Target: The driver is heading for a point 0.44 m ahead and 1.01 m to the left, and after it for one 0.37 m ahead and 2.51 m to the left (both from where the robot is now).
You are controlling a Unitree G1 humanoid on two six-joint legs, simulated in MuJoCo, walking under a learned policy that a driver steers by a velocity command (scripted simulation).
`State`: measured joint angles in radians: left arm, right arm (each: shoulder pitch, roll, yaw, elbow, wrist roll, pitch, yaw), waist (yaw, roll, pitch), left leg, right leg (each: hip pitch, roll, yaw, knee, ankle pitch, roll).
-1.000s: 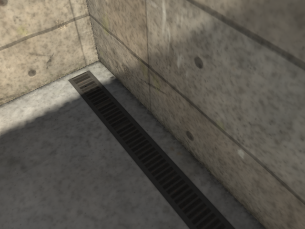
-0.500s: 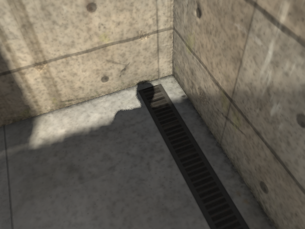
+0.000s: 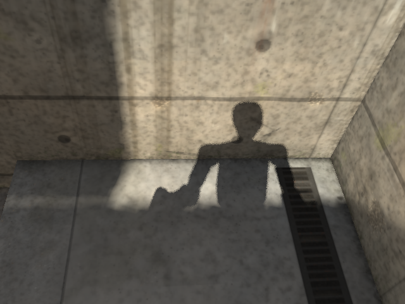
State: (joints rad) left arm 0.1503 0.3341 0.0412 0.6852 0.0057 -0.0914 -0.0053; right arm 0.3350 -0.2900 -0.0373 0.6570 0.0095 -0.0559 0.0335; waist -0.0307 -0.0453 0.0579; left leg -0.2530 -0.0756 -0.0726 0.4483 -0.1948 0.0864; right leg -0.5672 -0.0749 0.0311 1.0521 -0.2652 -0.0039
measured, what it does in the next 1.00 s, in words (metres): walks ahead, turning left: right foot, then left foot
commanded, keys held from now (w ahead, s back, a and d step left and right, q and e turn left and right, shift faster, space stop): w+q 0.24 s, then q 0.50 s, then w+q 0.26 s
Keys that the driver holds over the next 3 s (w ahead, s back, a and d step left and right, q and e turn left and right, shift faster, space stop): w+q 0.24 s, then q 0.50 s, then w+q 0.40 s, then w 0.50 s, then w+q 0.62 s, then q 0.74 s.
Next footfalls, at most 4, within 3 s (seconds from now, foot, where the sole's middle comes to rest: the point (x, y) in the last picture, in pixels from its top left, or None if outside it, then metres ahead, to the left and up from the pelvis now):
0.34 right None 0.43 -0.09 -0.78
0.80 left None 0.36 0.17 -0.78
1.24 right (158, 243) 0.67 0.10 -0.78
1.60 left None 0.45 0.39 -0.78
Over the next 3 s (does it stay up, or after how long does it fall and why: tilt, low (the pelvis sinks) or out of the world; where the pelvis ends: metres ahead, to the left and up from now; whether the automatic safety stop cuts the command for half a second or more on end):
stays up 0.53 0.82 -0.24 its command is cut before an obstacle after 1.2 s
